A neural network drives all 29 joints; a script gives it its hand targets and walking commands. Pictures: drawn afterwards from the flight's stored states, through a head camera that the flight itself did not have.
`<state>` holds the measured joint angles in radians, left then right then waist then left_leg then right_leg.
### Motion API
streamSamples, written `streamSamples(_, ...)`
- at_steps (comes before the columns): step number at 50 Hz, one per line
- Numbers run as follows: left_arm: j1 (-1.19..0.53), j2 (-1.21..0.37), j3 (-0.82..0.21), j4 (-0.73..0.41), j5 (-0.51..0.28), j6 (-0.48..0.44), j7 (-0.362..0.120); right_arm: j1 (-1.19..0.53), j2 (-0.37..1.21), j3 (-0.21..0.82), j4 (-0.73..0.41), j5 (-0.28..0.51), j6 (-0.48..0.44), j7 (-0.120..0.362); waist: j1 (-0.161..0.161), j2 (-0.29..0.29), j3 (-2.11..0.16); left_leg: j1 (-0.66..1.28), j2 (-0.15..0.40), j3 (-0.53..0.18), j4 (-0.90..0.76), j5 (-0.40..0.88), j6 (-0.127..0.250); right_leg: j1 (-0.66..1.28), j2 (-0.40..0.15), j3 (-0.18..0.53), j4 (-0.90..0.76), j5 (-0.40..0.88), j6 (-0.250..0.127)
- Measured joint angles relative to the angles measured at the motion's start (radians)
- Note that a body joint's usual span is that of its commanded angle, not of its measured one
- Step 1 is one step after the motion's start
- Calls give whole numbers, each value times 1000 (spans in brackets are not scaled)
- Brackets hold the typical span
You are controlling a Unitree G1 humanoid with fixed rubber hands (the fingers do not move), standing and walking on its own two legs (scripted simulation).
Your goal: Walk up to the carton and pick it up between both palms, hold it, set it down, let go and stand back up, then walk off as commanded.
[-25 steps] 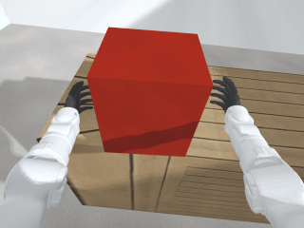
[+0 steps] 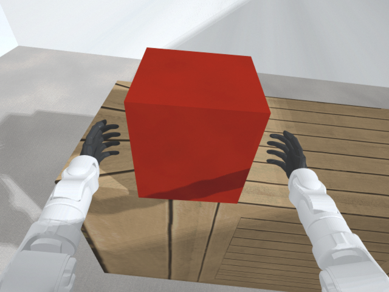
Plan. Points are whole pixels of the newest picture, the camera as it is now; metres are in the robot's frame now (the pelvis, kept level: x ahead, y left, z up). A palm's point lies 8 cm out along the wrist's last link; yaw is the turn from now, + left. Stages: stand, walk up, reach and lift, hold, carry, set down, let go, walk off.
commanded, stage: set down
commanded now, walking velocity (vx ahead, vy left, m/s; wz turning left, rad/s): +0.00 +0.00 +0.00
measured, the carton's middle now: (193, 128) +0.51 +0.02 +0.08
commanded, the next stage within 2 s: none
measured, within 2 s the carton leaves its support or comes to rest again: neither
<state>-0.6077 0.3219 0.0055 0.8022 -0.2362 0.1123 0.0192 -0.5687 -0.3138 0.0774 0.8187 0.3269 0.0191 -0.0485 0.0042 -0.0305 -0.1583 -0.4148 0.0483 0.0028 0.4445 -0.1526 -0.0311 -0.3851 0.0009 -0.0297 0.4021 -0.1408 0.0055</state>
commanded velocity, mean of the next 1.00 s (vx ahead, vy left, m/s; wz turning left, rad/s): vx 0.00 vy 0.00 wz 0.00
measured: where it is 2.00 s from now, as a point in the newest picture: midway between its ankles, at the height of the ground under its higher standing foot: outside the picture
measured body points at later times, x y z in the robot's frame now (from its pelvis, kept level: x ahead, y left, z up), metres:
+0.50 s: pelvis +0.02 +0.00 +0.01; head -0.01 +0.03 +0.45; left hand +0.28 +0.25 +0.07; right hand +0.30 -0.22 +0.08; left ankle +0.04 +0.13 -0.74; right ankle +0.03 -0.12 -0.74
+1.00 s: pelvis +0.02 +0.00 +0.01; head -0.02 +0.02 +0.46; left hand +0.23 +0.25 +0.04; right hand +0.25 -0.22 +0.06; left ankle +0.04 +0.13 -0.74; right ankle +0.03 -0.12 -0.74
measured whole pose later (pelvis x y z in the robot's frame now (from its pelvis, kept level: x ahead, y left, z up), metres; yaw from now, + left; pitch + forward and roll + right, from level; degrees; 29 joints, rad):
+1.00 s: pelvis +0.02 +0.00 +0.01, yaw +0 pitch -2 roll -1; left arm 0.27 0.32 0.06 -0.07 -0.24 0.36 0.04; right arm 0.26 -0.24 -0.03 -0.03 0.33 0.21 -0.03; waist 0.01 -0.03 -0.07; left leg -0.18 0.05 0.00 0.38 -0.17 -0.03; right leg -0.14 0.00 -0.03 0.32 -0.15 0.01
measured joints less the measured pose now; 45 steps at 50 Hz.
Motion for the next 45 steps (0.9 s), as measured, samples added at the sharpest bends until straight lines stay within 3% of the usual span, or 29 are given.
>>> streamSamples(11, 296, 0, 42, -364, 0, 149, 0, 201, 0, -43, -216, 0, 50, 17, 0, 0, 11, 82, -1, 0, -8, -24, 6, 99, 0, -1, -43, -5, 0)
streamSamples(23, 642, 0, 59, -785, 0, 245, 0, 551, 3, -73, -583, 0, 87, 23, 0, 0, 68, 178, -1, 0, -38, -29, 7, 198, 0, -2, -79, -7, 0)
streamSamples(35, 786, 0, 59, -861, 0, 245, 10, 766, 61, -93, -812, 0, 130, 18, 0, 0, 78, 222, -2, 0, -58, -19, 7, 233, 0, -2, -79, -8, 0)
streamSamples(45, 842, 0, 59, -873, 0, 246, 22, 799, 76, -104, -846, 0, 184, 16, 5, 0, 81, 233, -2, 0, -64, -17, 6, 241, 0, -2, -79, -9, 0)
